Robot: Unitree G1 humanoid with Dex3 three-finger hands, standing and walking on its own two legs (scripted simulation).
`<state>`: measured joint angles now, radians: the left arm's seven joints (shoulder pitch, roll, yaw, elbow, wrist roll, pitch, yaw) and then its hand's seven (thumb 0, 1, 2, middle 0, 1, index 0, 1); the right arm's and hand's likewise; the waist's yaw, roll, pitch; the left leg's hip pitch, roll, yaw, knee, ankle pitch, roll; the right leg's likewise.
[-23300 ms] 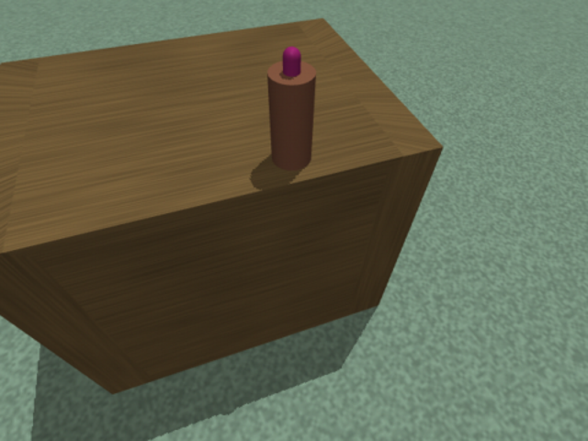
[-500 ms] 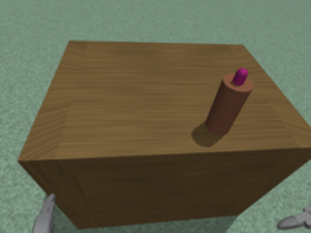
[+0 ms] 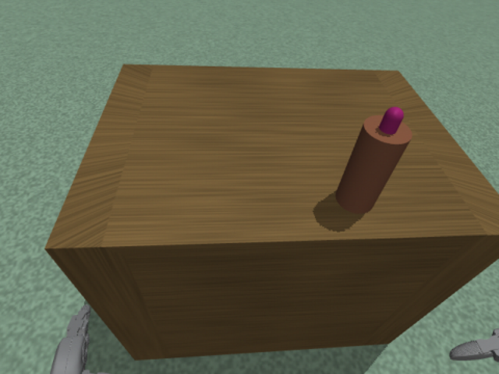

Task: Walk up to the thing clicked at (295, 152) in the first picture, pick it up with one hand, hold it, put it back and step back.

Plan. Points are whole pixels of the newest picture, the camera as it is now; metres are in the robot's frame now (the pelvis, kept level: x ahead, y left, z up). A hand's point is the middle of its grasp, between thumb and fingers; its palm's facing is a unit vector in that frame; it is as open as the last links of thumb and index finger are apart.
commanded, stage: home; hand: right
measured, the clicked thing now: (372, 160) +0.47 -0.23 +0.09
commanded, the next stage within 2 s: none
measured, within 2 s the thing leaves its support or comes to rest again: neither
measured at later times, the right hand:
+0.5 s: hand (360, 356) +0.18 -0.19 -0.09, palm faces +0.06 +0.98 -0.21, open 17.5 cm
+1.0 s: hand (350, 345) +0.20 -0.18 -0.12, palm faces +0.00 +0.97 -0.25, open 17.4 cm
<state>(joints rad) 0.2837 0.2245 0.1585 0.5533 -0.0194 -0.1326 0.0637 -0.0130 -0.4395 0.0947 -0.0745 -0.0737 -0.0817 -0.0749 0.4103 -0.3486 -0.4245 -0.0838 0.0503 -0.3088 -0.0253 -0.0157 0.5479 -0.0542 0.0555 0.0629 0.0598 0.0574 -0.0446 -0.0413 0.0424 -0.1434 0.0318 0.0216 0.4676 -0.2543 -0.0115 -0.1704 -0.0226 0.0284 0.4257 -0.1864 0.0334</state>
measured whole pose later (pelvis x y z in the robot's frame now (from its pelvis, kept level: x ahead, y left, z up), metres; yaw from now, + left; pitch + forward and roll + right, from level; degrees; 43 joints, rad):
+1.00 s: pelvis +0.03 -0.01 +0.00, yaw +2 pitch +0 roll +0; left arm 0.21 0.22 0.00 0.72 0.02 -0.02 0.03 0.01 0.90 0.90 -0.20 -0.30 -0.20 -0.30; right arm 0.20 -0.19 0.00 0.64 -0.02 -0.10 -0.07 -0.01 0.53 -0.06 0.05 0.06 0.05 0.05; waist 0.00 0.00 0.04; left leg -0.21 0.03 -0.01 0.49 -0.28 -0.02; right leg -0.24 -0.03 0.00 0.48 -0.25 0.02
